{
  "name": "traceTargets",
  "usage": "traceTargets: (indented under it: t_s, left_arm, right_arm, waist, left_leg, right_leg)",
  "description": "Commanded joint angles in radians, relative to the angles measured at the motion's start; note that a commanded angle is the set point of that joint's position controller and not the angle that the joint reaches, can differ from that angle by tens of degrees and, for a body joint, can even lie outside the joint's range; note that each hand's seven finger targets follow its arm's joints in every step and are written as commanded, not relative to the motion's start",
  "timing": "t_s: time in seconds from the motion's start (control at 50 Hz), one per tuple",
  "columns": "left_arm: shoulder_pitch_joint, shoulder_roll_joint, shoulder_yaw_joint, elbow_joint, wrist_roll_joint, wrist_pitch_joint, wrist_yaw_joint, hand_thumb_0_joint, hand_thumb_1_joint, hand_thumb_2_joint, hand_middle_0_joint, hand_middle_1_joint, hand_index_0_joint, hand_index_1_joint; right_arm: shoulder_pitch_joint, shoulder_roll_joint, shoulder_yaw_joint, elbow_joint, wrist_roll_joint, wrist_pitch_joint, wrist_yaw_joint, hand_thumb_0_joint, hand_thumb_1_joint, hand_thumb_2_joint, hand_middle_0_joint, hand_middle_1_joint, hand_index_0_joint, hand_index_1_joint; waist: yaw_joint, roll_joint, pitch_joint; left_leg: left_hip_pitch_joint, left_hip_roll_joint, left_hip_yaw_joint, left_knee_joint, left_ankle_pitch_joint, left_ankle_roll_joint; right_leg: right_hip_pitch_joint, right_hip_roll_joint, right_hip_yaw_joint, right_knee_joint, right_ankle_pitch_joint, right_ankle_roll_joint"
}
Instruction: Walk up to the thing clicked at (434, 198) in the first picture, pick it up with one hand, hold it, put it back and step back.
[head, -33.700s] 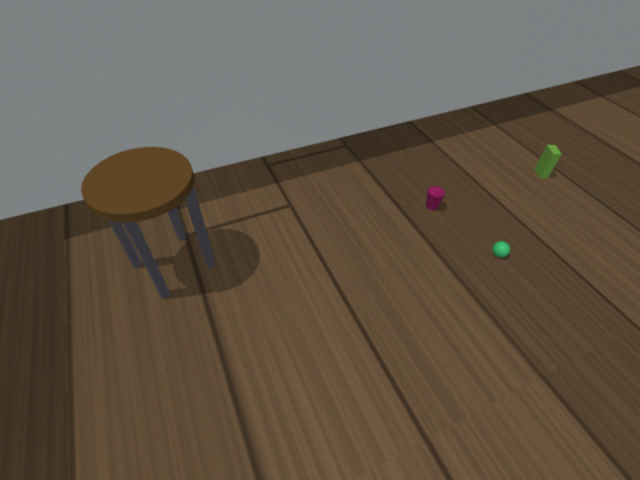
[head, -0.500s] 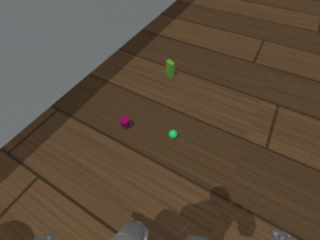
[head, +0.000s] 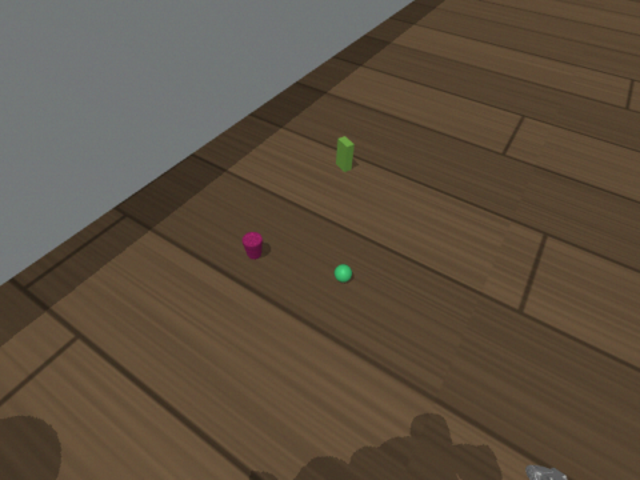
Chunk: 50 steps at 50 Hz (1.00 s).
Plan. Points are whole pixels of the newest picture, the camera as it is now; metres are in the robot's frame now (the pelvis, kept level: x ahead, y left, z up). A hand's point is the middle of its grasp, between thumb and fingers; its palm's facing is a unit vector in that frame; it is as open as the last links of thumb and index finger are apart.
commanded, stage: step back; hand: left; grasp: from above
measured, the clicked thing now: (253, 246) +1.03 +0.25 -0.72
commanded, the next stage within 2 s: stand in 0.76 s
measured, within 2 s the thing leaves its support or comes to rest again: neither
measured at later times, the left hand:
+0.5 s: hand out of the picture +0.14 +0.29 -0.15, palm faces -0.02 -0.92 -0.38, open 7.3 cm
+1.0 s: hand (135, 466) +0.16 +0.26 -0.14, palm faces -0.04 -0.94 -0.33, open 7.3 cm
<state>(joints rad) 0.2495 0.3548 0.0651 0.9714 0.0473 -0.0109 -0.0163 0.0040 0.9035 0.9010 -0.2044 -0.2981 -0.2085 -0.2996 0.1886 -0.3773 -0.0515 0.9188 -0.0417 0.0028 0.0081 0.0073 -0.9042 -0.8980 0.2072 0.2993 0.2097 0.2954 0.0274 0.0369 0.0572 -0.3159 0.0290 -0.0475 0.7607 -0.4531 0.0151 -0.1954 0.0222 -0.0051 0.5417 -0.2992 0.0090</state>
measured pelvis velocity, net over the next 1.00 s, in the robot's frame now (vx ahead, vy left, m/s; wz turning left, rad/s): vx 0.06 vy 0.01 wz -0.01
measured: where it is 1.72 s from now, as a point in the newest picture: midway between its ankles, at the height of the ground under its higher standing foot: outside the picture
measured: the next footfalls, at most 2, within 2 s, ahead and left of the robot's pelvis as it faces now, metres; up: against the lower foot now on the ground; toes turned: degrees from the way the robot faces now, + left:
none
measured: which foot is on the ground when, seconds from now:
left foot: down 0.00-1.00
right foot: down 0.00-1.00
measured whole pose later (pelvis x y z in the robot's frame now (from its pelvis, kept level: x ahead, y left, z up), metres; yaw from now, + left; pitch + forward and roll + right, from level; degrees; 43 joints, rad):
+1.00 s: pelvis +0.06 +0.01 +0.02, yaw -1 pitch -2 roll +0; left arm 0.06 0.34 0.00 1.10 0.01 -0.01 0.00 0.00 0.90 0.90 -0.20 -0.30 -0.21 -0.30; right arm 0.05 -0.34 -0.02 1.11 -0.01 -0.02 0.01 0.01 -0.91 -0.90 0.21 0.30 0.21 0.30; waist -0.01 -0.01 0.06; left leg -0.10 0.02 0.04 0.36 -0.21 -0.01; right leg -0.12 -0.03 0.00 0.37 -0.21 0.02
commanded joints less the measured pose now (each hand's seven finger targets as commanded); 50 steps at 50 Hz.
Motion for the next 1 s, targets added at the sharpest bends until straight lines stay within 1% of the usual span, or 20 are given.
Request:
traceTargets:
  t_s: [0.0, 0.06, 0.14, 0.16, 0.18, 0.2, 0.22, 0.26, 0.32, 0.38, 0.42, 0.44, 0.46, 0.48, 0.5, 0.52, 0.56, 0.64, 0.8, 0.98]
  left_arm:
    - [-0.102, 0.318, 0.074, -0.110, -0.006, -0.055, 0.025, 0.000, 0.900, 0.900, -0.200, -0.300, -0.200, -0.300]
    - [-0.085, 0.298, 0.061, -0.090, -0.007, -0.058, 0.023, 0.000, 0.900, 0.900, -0.200, -0.300, -0.200, -0.300]
    - [-0.131, 0.252, 0.026, -0.102, -0.018, -0.040, 0.014, 0.000, 0.900, 0.900, -0.200, -0.300, -0.200, -0.300]
    - [-0.111, 0.214, 0.011, -0.103, -0.021, -0.036, 0.013, 0.000, 0.900, 0.900, -0.200, -0.300, -0.200, -0.300]
    - [-0.095, 0.155, -0.007, -0.106, -0.037, -0.031, 0.013, 0.000, 0.900, 0.900, -0.200, -0.300, -0.200, -0.300]
    - [-0.087, 0.207, 0.008, -0.084, -0.041, -0.021, 0.024, 0.000, 0.900, 0.900, -0.200, -0.300, -0.200, -0.300]
    - [-0.088, 0.252, 0.017, -0.077, -0.033, -0.020, 0.026, 0.000, 0.900, 0.900, -0.200, -0.300, -0.200, -0.300]
    - [-0.087, 0.232, 0.016, -0.065, -0.034, -0.023, 0.022, 0.000, 0.900, 0.900, -0.200, -0.300, -0.200, -0.300]
    - [-0.048, 0.205, 0.014, -0.050, -0.041, -0.025, 0.021, 0.000, 0.900, 0.900, -0.200, -0.300, -0.200, -0.300]
    - [-0.033, 0.194, 0.017, -0.014, -0.031, -0.036, 0.030, 0.000, 0.900, 0.900, -0.200, -0.300, -0.200, -0.300]
    - [-0.020, 0.237, 0.034, 0.000, -0.025, -0.039, 0.040, 0.000, 0.900, 0.900, -0.200, -0.300, -0.200, -0.300]
    - [-0.023, 0.269, 0.039, -0.001, -0.021, -0.044, 0.043, 0.000, 0.900, 0.900, -0.200, -0.300, -0.200, -0.300]
    - [-0.089, 0.302, 0.037, -0.013, -0.025, -0.041, 0.039, 0.000, 0.900, 0.900, -0.200, -0.300, -0.200, -0.300]
    - [-0.194, 0.308, 0.029, -0.040, -0.021, -0.037, 0.032, 0.000, 0.900, 0.900, -0.200, -0.300, -0.200, -0.300]
    - [-0.232, 0.273, 0.019, -0.049, -0.023, -0.031, 0.029, 0.000, 0.900, 0.900, -0.200, -0.300, -0.200, -0.300]
    - [-0.233, 0.236, 0.010, -0.050, -0.031, -0.027, 0.026, 0.000, 0.900, 0.900, -0.200, -0.300, -0.200, -0.300]
    - [-0.189, 0.219, 0.004, -0.012, -0.035, -0.029, 0.025, 0.000, 0.900, 0.900, -0.200, -0.300, -0.200, -0.300]
    - [-0.186, 0.233, 0.010, 0.013, -0.040, -0.035, 0.029, 0.000, 0.900, 0.900, -0.200, -0.300, -0.200, -0.300]
    - [-0.203, 0.196, -0.018, 0.050, -0.048, -0.026, 0.028, 0.000, 0.900, 0.900, -0.200, -0.300, -0.200, -0.300]
    - [-0.228, 0.205, -0.026, 0.079, -0.040, -0.031, 0.026, 0.000, 0.900, 0.900, -0.200, -0.300, -0.200, -0.300]
  right_arm:
    - [-0.030, -0.212, -0.062, -0.070, 0.010, -0.025, 0.000, 0.000, -0.900, -0.900, 0.200, 0.300, 0.200, 0.300]
    - [-0.041, -0.180, -0.062, -0.056, 0.006, -0.032, 0.012, 0.000, -0.900, -0.900, 0.200, 0.300, 0.200, 0.300]
    - [0.031, -0.161, -0.068, -0.007, 0.004, -0.040, 0.009, 0.000, -0.900, -0.900, 0.200, 0.300, 0.200, 0.300]
    - [0.047, -0.180, -0.073, 0.003, 0.001, -0.047, 0.000, 0.000, -0.900, -0.900, 0.200, 0.300, 0.200, 0.300]
    - [0.042, -0.230, -0.076, -0.003, -0.004, -0.055, -0.009, 0.000, -0.900, -0.900, 0.200, 0.300, 0.200, 0.300]
    - [0.008, -0.292, -0.080, -0.014, 0.005, -0.053, -0.008, 0.000, -0.900, -0.900, 0.200, 0.300, 0.200, 0.300]
    - [-0.025, -0.318, -0.093, -0.014, 0.006, -0.049, -0.007, 0.000, -0.900, -0.900, 0.200, 0.300, 0.200, 0.300]
    - [-0.049, -0.245, -0.068, -0.016, -0.003, -0.053, -0.011, 0.000, -0.900, -0.900, 0.200, 0.300, 0.200, 0.300]
    - [-0.054, -0.240, -0.065, 0.004, 0.004, -0.061, -0.016, 0.000, -0.900, -0.900, 0.200, 0.300, 0.200, 0.300]
    - [-0.095, -0.207, -0.047, -0.003, 0.023, -0.043, -0.017, 0.000, -0.900, -0.900, 0.200, 0.300, 0.200, 0.300]
    - [-0.106, -0.167, -0.031, -0.005, 0.038, -0.039, -0.020, 0.000, -0.900, -0.900, 0.200, 0.300, 0.200, 0.300]
    - [-0.110, -0.141, -0.021, -0.010, 0.042, -0.038, -0.019, 0.000, -0.900, -0.900, 0.200, 0.300, 0.200, 0.300]
    - [-0.096, -0.128, -0.021, 0.007, 0.036, -0.031, -0.020, 0.000, -0.900, -0.900, 0.200, 0.300, 0.200, 0.300]
    - [-0.047, -0.139, -0.026, 0.041, 0.026, -0.029, -0.022, 0.000, -0.900, -0.900, 0.200, 0.300, 0.200, 0.300]
    - [-0.022, -0.154, -0.028, 0.066, 0.019, -0.035, -0.022, 0.000, -0.900, -0.900, 0.200, 0.300, 0.200, 0.300]
    - [-0.044, -0.181, -0.031, 0.076, 0.015, -0.041, -0.021, 0.000, -0.900, -0.900, 0.200, 0.300, 0.200, 0.300]
    - [-0.135, -0.197, -0.026, 0.071, 0.020, -0.048, -0.015, 0.000, -0.900, -0.900, 0.200, 0.300, 0.200, 0.300]
    - [-0.111, -0.174, -0.020, 0.098, 0.023, -0.052, -0.023, 0.000, -0.900, -0.900, 0.200, 0.300, 0.200, 0.300]
    - [-0.148, -0.176, -0.011, 0.127, 0.039, -0.047, -0.020, 0.000, -0.900, -0.900, 0.200, 0.300, 0.200, 0.300]
    - [-0.184, -0.173, -0.002, 0.145, 0.037, -0.037, -0.012, 0.000, -0.900, -0.900, 0.200, 0.300, 0.200, 0.300]
  waist:
    - [-0.016, -0.142, 0.080]
    - [-0.005, -0.184, 0.041]
    - [-0.058, -0.159, -0.024]
    - [-0.069, -0.100, -0.058]
    - [-0.062, 0.071, -0.092]
    - [-0.050, 0.108, -0.067]
    - [-0.048, 0.091, -0.028]
    - [-0.028, 0.063, -0.003]
    - [-0.017, 0.145, -0.047]
    - [0.007, 0.111, -0.102]
    - [0.019, 0.021, -0.149]
    - [0.018, -0.065, -0.157]
    - [-0.007, -0.114, -0.127]
    - [-0.048, -0.151, -0.096]
    - [-0.069, -0.126, -0.084]
    - [-0.055, -0.081, -0.068]
    - [-0.002, -0.051, -0.045]
    - [-0.020, -0.064, -0.115]
    - [-0.027, 0.006, -0.159]
    - [-0.036, -0.031, -0.112]
  left_leg:
    - [-0.161, 0.032, -0.046, 0.084, -0.074, -0.004]
    - [-0.082, 0.020, 0.012, -0.015, 0.026, -0.013]
    - [0.211, -0.041, 0.083, -0.301, 0.187, -0.009]
    - [0.298, 0.007, 0.003, -0.355, 0.220, 0.003]
    - [0.312, 0.202, -0.282, -0.448, 0.168, 0.070]
    - [0.170, 0.318, -0.423, -0.513, -0.037, 0.175]
    - [0.087, 0.345, -0.442, -0.526, -0.108, 0.224]
    - [0.117, 0.253, -0.290, -0.478, 0.076, 0.161]
    - [0.163, 0.206, -0.169, -0.386, 0.420, 0.121]
    - [0.113, 0.149, -0.057, -0.268, 0.587, 0.076]
    - [0.008, 0.097, -0.013, -0.188, 0.489, 0.027]
    - [-0.062, 0.055, 0.007, -0.146, 0.373, -0.001]
    - [-0.007, 0.015, 0.041, -0.149, 0.130, -0.018]
    - [0.100, 0.027, 0.037, -0.191, 0.064, -0.021]
    - [0.159, 0.044, 0.019, -0.304, 0.133, -0.011]
    - [0.151, 0.083, -0.031, -0.365, 0.229, 0.009]
    - [0.076, 0.139, -0.087, -0.374, 0.337, 0.038]
    - [0.144, 0.087, 0.020, -0.316, 0.558, 0.009]
    - [0.254, 0.113, -0.005, -0.389, 0.655, 0.001]
    - [0.275, 0.110, 0.005, -0.460, 0.491, -0.008]
  right_leg:
    - [-0.061, -0.356, 0.433, -0.294, -0.276, -0.229]
    - [-0.075, -0.286, 0.292, -0.251, -0.160, -0.184]
    - [-0.181, -0.185, 0.112, -0.077, 0.025, -0.112]
    - [-0.231, -0.147, 0.067, 0.028, 0.105, -0.088]
    - [-0.300, -0.052, 0.000, 0.172, 0.008, -0.031]
    - [-0.259, -0.035, 0.010, 0.264, -0.253, -0.029]
    - [-0.214, -0.069, 0.046, 0.310, -0.277, -0.035]
    - [-0.228, -0.079, 0.075, 0.270, -0.249, -0.043]
    - [-0.171, -0.071, 0.015, 0.134, -0.155, -0.036]
    - [0.030, -0.035, -0.023, -0.115, 0.117, -0.029]
    - [0.183, -0.095, 0.073, -0.106, 0.279, -0.054]
    - [0.217, -0.184, 0.205, -0.133, 0.279, -0.089]
    - [0.079, -0.278, 0.271, -0.165, 0.170, -0.160]
    - [-0.046, -0.296, 0.270, -0.147, 0.109, -0.174]
    - [-0.087, -0.246, 0.200, -0.121, 0.126, -0.128]
    - [-0.081, -0.174, 0.119, -0.086, 0.167, -0.071]
    - [0.001, -0.107, 0.059, -0.077, 0.189, -0.037]
    - [0.102, -0.144, 0.089, -0.080, 0.432, -0.055]
    - [0.125, -0.154, 0.076, -0.133, 0.478, -0.036]
    - [0.106, -0.159, 0.083, -0.232, 0.359, -0.024]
